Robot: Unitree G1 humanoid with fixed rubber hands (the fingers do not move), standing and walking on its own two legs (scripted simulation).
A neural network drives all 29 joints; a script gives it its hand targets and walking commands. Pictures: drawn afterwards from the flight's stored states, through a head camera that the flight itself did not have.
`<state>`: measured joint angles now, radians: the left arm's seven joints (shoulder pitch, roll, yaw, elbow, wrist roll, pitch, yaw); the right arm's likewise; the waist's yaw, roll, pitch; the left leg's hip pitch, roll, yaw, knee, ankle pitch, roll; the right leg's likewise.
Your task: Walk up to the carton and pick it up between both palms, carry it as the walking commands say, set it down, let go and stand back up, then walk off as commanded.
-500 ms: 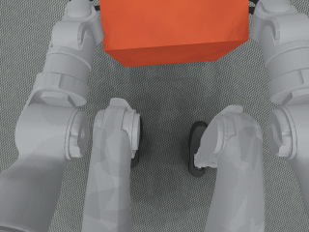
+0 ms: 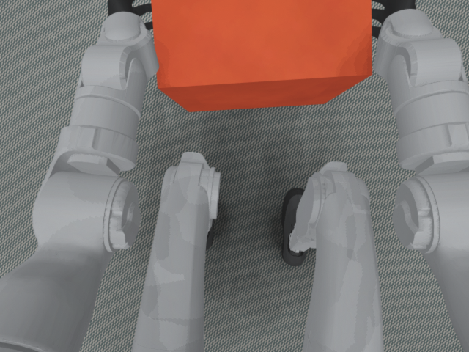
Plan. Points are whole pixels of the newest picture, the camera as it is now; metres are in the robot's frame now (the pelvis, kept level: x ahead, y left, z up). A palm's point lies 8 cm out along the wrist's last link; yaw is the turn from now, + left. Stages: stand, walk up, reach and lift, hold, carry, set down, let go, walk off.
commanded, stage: reach and lift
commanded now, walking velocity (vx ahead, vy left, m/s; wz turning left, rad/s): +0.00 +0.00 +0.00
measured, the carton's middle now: (255, 35) +0.56 +0.02 -0.16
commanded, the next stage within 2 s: none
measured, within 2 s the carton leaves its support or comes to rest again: neither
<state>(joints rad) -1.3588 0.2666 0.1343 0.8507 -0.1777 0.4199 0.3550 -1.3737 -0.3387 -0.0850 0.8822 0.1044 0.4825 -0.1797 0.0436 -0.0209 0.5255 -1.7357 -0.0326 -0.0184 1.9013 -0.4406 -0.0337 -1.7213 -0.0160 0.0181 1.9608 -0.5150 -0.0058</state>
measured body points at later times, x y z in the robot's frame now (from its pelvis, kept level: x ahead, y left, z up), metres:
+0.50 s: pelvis +0.00 +0.00 +0.05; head +0.28 +0.01 +0.39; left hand +0.52 +0.19 +0.00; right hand +0.54 -0.16 -0.01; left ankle +0.18 +0.13 -0.42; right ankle +0.16 -0.12 -0.42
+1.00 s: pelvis -0.01 +0.00 +0.11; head +0.25 +0.00 +0.47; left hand +0.50 +0.19 +0.07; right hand +0.52 -0.16 +0.07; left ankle +0.18 +0.13 -0.42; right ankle +0.16 -0.12 -0.42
